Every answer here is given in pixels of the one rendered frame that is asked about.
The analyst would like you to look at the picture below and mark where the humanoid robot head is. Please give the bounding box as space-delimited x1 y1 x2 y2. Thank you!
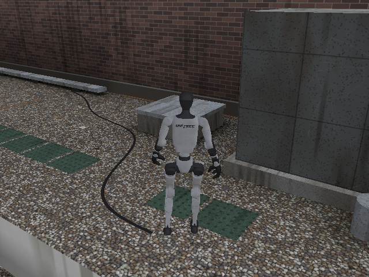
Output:
176 91 195 119

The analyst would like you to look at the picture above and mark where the robot right forearm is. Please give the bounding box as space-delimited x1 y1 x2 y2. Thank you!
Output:
208 140 220 167

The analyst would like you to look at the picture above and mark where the robot right hand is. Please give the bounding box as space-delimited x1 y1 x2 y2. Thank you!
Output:
208 165 221 179

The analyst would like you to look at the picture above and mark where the right robot upper arm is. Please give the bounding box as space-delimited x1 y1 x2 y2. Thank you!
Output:
198 117 213 149

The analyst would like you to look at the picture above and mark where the robot left hand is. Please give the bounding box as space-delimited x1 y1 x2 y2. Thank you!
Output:
152 155 165 165

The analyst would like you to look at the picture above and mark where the left robot shin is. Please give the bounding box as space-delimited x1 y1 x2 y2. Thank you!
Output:
164 188 173 228

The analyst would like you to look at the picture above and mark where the robot left forearm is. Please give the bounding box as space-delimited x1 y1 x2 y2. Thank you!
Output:
152 138 163 157

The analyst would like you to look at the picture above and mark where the left robot upper arm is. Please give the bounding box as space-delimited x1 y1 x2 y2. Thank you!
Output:
157 116 174 147

